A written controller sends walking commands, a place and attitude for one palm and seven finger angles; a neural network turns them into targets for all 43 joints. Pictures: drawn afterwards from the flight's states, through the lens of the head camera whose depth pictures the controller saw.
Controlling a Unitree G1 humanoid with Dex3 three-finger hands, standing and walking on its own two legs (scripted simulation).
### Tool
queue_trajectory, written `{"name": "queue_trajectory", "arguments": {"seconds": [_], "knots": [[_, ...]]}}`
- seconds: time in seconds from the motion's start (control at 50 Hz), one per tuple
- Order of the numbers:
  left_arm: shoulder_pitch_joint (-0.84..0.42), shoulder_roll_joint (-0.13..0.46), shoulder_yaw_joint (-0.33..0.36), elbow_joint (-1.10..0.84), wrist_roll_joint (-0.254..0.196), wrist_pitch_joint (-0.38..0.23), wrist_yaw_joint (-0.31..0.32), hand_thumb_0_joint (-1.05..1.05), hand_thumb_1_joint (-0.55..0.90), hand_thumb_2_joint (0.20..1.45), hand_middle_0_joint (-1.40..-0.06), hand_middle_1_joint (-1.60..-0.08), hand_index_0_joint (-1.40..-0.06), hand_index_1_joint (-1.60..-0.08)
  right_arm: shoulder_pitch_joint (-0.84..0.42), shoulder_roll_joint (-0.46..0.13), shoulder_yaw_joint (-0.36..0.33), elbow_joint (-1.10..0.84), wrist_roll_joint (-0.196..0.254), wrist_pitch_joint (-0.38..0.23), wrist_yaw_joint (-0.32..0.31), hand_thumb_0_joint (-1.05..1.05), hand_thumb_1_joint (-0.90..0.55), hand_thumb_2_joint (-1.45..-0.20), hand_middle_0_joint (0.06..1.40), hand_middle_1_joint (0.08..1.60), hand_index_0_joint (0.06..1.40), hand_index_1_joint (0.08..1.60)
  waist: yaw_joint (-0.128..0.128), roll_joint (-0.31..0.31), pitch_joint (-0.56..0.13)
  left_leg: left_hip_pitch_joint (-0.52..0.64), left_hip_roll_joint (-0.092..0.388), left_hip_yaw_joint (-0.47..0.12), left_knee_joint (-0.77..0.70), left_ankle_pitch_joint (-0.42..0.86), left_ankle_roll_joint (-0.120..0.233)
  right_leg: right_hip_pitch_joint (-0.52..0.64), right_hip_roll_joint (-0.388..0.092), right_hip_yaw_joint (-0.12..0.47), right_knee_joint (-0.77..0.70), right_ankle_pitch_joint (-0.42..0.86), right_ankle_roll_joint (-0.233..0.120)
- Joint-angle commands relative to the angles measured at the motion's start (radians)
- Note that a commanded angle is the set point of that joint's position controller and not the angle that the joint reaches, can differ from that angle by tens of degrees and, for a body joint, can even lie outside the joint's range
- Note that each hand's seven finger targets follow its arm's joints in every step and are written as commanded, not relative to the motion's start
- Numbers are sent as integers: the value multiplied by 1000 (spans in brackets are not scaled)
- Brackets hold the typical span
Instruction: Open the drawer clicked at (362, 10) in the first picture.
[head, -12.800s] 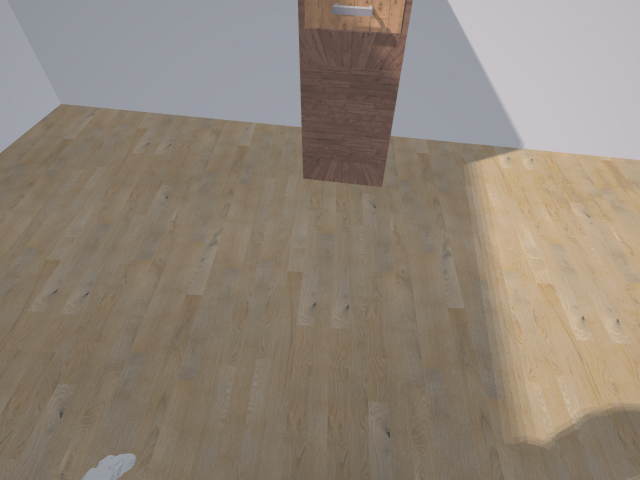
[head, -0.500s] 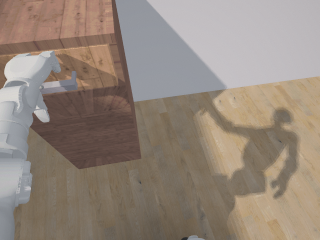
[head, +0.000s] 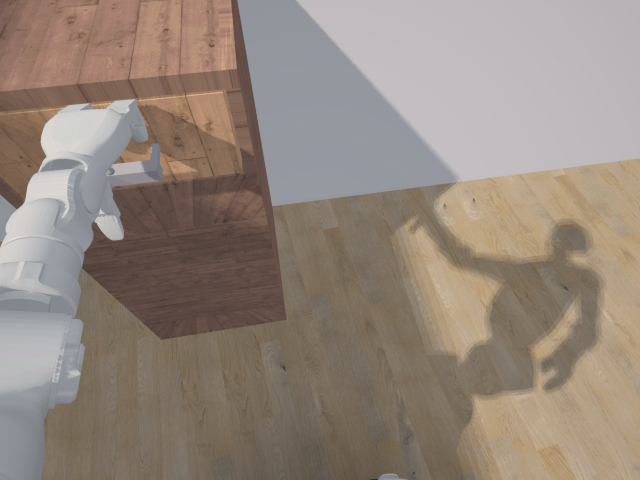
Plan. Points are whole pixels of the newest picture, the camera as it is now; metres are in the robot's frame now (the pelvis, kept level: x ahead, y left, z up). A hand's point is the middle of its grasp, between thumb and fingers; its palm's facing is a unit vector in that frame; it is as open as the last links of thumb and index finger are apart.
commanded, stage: move the hooked fingers above the handle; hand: left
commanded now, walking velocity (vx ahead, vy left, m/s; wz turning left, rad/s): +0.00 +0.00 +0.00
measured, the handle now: (112, 165) +0.54 +0.28 +0.04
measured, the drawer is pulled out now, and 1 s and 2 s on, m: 0.00 0.00 0.00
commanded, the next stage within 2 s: lower the fingers behind the handle in 1.36 s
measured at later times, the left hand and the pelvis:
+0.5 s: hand (91, 168) +0.48 +0.27 +0.10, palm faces -0.08 +0.00 -1.00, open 13.8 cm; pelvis +0.00 +0.00 +0.00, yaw +0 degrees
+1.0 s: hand (112, 161) +0.50 +0.25 +0.10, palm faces -0.07 -0.01 -1.00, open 13.8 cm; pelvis +0.00 +0.00 +0.00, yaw +0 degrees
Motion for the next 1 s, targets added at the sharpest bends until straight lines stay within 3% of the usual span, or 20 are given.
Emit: {"name": "queue_trajectory", "arguments": {"seconds": [0.0, 0.08, 0.12, 0.18, 0.2, 0.24, 0.3, 0.38, 0.42, 0.48, 0.5, 0.52, 0.6, 0.62, 0.68, 0.74, 0.8, 0.86, 0.88, 0.98], "knots": [[-520, 398, 153, -253, 1, -46, 91, 0, -500, 300, -300, -1200, -300, -1200, 125, -169, -60, -46, -6, -17, -19, 0, -900, -900, 200, 300, 200, 300, -3, 53, -444, 212, -50, -10, -24, 413, 34, 214, 68, -9, -12, 322, -49], [-462, 406, 181, -229, 10, -3, 137, 0, -500, 300, -300, -1200, -300, -1200, 122, -168, -60, -38, -15, -15, -3, 0, -900, -900, 200, 300, 200, 300, 26, 78, -497, 216, -48, -6, -6, 524, 25, 242, 70, -21, 16, 390, -52], [-438, 359, 145, -219, 10, 27, 136, 0, -500, 300, -300, -1200, -300, -1200, 123, -167, -65, -37, -11, -15, 7, 0, -900, -900, 200, 300, 200, 300, 23, 87, -486, 226, -43, -1, -6, 557, 23, 231, 70, -26, 14, 410, -48], [-439, 396, 171, -217, -2, 52, 130, 0, -500, 300, -300, -1200, -300, -1200, 120, -178, -63, -34, -10, -5, 7, 0, -900, -900, 200, 300, 200, 300, 20, 24, -488, 202, -45, 6, -16, 528, 28, 281, 68, -23, 3, 430, -44], [-451, 400, 160, -204, -1, 62, 126, 0, -500, 300, -300, -1200, -300, -1200, 109, -179, -62, -36, -3, -4, 4, 0, -900, -900, 200, 300, 200, 300, 9, 9, -457, 183, -46, 10, -27, 470, 32, 278, 67, -19, -8, 411, -39], [-448, 379, 133, -202, 4, 69, 109, 0, -500, 300, -300, -1200, -300, -1200, 104, -178, -61, -40, 2, -6, 0, 0, -900, -900, 200, 300, 200, 300, 11, 16, -439, 180, -48, 11, -42, 443, 34, 281, 64, -19, -15, 396, -41], [-406, 378, 137, -226, 0, 52, 74, 0, -500, 300, -300, -1200, -300, -1200, 107, -178, -67, -47, 3, -4, -8, 0, -900, -900, 200, 300, 200, 300, 18, 13, -482, 220, -46, 15, -41, 481, 38, 310, 64, -12, -21, 426, -41], [-398, 213, 7, -209, -19, 29, 21, 0, -500, 300, -300, -1200, -300, -1200, 107, -174, -69, -43, 10, -7, -9, 0, -900, -900, 200, 300, 200, 300, -22, -11, -351, 244, -38, 5, -54, 426, 38, 215, 66, -22, -55, 341, -43], [-376, 255, 42, -229, -29, 8, 9, 0, -500, 300, -300, -1200, -300, -1200, 108, -176, -71, -48, 10, -5, -12, 0, -900, -900, 200, 300, 200, 300, -5, 3, -365, 253, -43, 5, -56, 401, 39, 223, 68, -15, -57, 324, -46], [-423, 272, 54, -224, -32, -19, 13, 0, -500, 300, -300, -1200, -300, -1200, 109, -177, -65, -42, 8, -5, -18, 0, -900, -900, 200, 300, 200, 300, -20, -21, -326, 218, -48, 0, -57, 360, 39, 207, 65, -14, -59, 297, -47], [-469, 280, 50, -241, -30, -30, 24, 0, -500, 300, -300, -1200, -300, -1200, 105, -176, -63, -40, 10, -8, -17, 0, -900, -900, 200, 300, 200, 300, -22, 5, -324, 211, -49, -2, -57, 346, 37, 197, 64, -10, -55, 285, -46], [-456, 325, 97, -240, -21, -37, 39, 0, -500, 300, -300, -1200, -300, -1200, 108, -174, -65, -39, 7, -10, -18, 0, -900, -900, 200, 300, 200, 300, -8, 5, -345, 209, -50, -7, -51, 363, 37, 205, 66, -11, -42, 292, -50], [-514, 382, 142, -282, 5, -45, 104, 0, -500, 300, -300, -1200, -300, -1200, 107, -167, -64, -42, -4, -18, -13, 0, -900, -900, 200, 300, 200, 300, 3, 86, -436, 221, -54, -10, -27, 431, 28, 213, 66, -11, -8, 331, -53], [-500, 349, 121, -263, 9, -33, 116, 0, -500, 300, -300, -1200, -300, -1200, 107, -163, -65, -42, -5, -20, -9, 0, -900, -900, 200, 300, 200, 300, 1, 87, -438, 228, -54, -8, -22, 446, 27, 205, 69, -16, -6, 335, -53], [-494, 389, 149, -214, 14, 10, 135, 0, -500, 300, -300, -1200, -300, -1200, 113, -174, -64, -34, -9, -22, -5, 0, -900, -900, 200, 300, 200, 300, 1, 61, -466, 212, -51, -2, -13, 461, 26, 228, 68, -17, 1, 359, -49], [-488, 299, 74, -171, 8, 56, 115, 0, -500, 300, -300, -1200, -300, -1200, 124, -173, -67, -31, -4, -23, 2, 0, -900, -900, 200, 300, 200, 300, -12, 58, -466, 237, -43, -1, -16, 475, 25, 205, 69, -24, -6, 360, -45], [-480, 276, 58, -196, -2, 59, 77, 0, -500, 300, -300, -1200, -300, -1200, 134, -176, -69, -33, -1, -15, 4, 0, -900, -900, 200, 300, 200, 300, -10, 44, -491, 272, -36, -8, -16, 529, 27, 213, 70, -24, -11, 380, -42], [-455, 210, 9, -166, -7, 66, 53, 0, -500, 300, -300, -1200, -300, -1200, 123, -174, -67, -32, 3, -9, 3, 0, -900, -900, 200, 300, 200, 300, -25, 9, -388, 249, -36, -8, -35, 446, 31, 176, 73, -29, -34, 322, -44], [-470, 214, 14, -179, -13, 55, 46, 0, -500, 300, -300, -1200, -300, -1200, 127, -177, -66, -29, 2, -9, 0, 0, -900, -900, 200, 300, 200, 300, -26, -13, -379, 239, -36, -9, -40, 437, 33, 193, 70, -27, -41, 326, -46], [-463, 302, 95, -221, -7, 9, 58, 0, -500, 300, -300, -1200, -300, -1200, 119, -171, -61, -44, -1, -12, -7, 0, -900, -900, 200, 300, 200, 300, 6, 7, -392, 220, -44, -8, -47, 424, 35, 226, 71, -20, -31, 321, -52]]}}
